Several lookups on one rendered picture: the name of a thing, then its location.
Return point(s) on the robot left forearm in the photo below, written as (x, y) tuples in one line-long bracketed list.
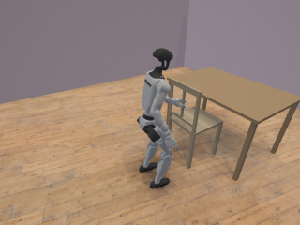
[(170, 100)]

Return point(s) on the right robot hand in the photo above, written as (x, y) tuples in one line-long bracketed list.
[(170, 143)]

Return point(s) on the left robot hand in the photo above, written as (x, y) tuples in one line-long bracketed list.
[(178, 103)]

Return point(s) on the table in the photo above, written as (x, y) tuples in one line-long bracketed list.
[(254, 101)]

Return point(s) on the chair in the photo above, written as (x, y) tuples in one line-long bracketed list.
[(193, 120)]

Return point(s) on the robot right upper arm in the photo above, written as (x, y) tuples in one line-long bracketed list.
[(163, 90)]

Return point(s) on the humanoid robot head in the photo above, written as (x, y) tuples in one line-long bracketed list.
[(161, 54)]

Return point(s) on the humanoid robot torso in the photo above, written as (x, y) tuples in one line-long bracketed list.
[(148, 95)]

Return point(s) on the robot right forearm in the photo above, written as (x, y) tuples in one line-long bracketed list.
[(159, 120)]

